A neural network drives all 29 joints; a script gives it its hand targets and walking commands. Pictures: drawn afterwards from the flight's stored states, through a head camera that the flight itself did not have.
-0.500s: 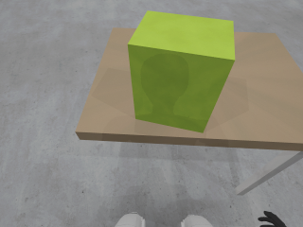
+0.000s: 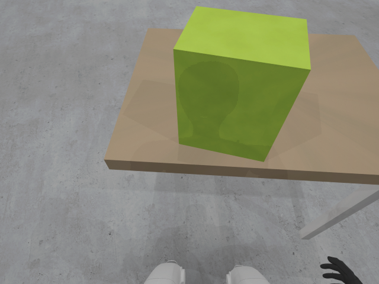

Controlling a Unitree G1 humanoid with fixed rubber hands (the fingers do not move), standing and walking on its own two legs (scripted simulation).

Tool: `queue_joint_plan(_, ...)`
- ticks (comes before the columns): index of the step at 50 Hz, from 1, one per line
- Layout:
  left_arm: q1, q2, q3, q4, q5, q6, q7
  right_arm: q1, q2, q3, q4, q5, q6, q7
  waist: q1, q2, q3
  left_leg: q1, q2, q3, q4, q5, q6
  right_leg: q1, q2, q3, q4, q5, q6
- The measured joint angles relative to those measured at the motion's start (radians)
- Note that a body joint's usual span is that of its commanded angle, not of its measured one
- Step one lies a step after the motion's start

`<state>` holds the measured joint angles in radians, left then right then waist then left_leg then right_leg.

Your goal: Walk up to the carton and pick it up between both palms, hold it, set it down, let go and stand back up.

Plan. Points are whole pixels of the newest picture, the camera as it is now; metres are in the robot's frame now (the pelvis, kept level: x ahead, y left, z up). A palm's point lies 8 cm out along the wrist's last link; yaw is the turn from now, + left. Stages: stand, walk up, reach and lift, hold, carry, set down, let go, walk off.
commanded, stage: walk up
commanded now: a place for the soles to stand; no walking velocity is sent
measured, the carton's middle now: (233, 90) +0.50 -0.08 +0.12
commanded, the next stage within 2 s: reach and lift in 0.86 s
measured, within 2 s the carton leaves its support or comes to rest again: neither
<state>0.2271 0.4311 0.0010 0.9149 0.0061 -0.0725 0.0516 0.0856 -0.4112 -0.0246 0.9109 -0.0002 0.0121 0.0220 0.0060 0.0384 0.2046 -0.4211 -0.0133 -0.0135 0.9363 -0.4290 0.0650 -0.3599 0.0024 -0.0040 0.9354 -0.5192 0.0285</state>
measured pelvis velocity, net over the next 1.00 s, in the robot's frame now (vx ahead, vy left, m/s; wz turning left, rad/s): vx -0.01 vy -0.03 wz -0.01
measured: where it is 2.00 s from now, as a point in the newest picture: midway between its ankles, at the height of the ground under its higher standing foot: outside the picture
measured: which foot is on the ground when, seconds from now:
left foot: down 0.00-1.00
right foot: up 0.00-0.16, down 0.18-1.00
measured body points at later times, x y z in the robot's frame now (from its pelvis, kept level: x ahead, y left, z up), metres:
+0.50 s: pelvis +0.01 -0.03 +0.00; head +0.04 -0.03 +0.45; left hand +0.08 +0.31 -0.10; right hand +0.14 -0.34 -0.11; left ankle +0.04 +0.09 -0.69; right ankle +0.02 -0.16 -0.69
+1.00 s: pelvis -0.01 -0.03 +0.00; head +0.04 -0.02 +0.45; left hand +0.12 +0.28 -0.11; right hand +0.14 -0.34 -0.11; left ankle +0.04 +0.09 -0.69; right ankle +0.02 -0.16 -0.69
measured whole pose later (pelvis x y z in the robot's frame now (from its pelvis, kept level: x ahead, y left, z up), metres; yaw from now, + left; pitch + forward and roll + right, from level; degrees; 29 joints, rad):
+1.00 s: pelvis -0.01 -0.03 +0.00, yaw -1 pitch -5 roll -1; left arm 0.13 0.40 0.00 0.69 0.03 0.30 0.05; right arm -0.02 -0.38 -0.07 1.11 -0.04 -0.19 0.08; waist 0.01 0.00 0.18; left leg -0.42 0.01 -0.01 0.91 -0.42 0.00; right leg -0.37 0.00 -0.01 0.89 -0.44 0.00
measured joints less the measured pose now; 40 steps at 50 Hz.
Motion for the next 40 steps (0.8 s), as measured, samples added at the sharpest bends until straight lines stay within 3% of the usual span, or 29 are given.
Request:
queue_joint_plan(9, 0.0, 0.0, 0.0, 0.032, 0.0, 0.014, 0.0, 0.0, 0.0, 0.0, 0.0, 0.0, 0.0, -0.003, 0.0, -0.017, -0.017, -0.004, 0.0, 0.001, 0.0, 0.003, -0.025, 0.0, -0.004, 0.001, -0.027, 0.005, -0.003)
queue_joint_plan(11, 0.001, -0.002, 0.0, 0.049, 0.001, 0.007, 0.0, -0.007, 0.0, 0.0, 0.0, 0.0, 0.0, 0.0, 0.0, -0.013, -0.023, -0.003, 0.007, 0.0, 0.0, 0.003, -0.036, 0.001, 0.002, 0.0, -0.047, 0.09, -0.009)
queue_joint_plan(18, 0.002, -0.007, 0.0, 0.056, 0.004, -0.025, 0.0, -0.01, 0.0, 0.0, 0.0, 0.0, 0.0, 0.0, 0.0, 0.003, -0.051, 0.005, 0.019, 0.0, 0.0, -0.091, -0.041, 0.001, -0.001, 0.0, -0.048, 0.065, -0.027)
queue_joint_plan(23, 0.001, -0.007, 0.0, 0.031, 0.004, -0.025, 0.0, -0.009, 0.0, 0.0, 0.0, 0.0, 0.0, 0.0, 0.0, 0.009, -0.05, 0.015, 0.022, 0.001, -0.028, 0.023, -0.054, 0.001, -0.007, 0.002, -0.048, 0.065, -0.026)
queue_joint_plan(35, 0.001, -0.007, 0.0, 0.031, 0.004, -0.03, 0.0, -0.016, 0.0, 0.0, 0.0, 0.0, -0.001, 0.001, 0.0, -0.001, -0.077, 0.007, 0.016, 0.002, -0.028, -0.021, -0.055, 0.001, -0.008, 0.002, -0.058, 0.066, -0.026)
queue_joint_plan(40, 0.001, -0.007, 0.0, 0.026, 0.004, -0.028, 0.0, -0.01, 0.001, 0.0, 0.0, 0.0, -0.004, 0.006, 0.0, -0.003, -0.071, 0.008, 0.009, 0.004, -0.035, 0.015, -0.043, 0.001, -0.014, 0.004, -0.058, 0.071, -0.026)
